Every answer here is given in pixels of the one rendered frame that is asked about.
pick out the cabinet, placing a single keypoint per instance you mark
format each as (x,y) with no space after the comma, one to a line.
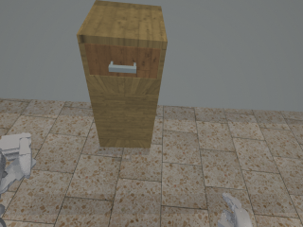
(124,108)

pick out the robot right hand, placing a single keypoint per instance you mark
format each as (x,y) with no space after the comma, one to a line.
(239,218)

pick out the drawer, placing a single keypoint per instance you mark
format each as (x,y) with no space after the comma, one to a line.
(99,56)

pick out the robot left hand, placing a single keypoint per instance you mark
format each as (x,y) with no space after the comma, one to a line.
(17,148)

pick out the handle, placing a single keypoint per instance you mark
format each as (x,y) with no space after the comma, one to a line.
(122,68)

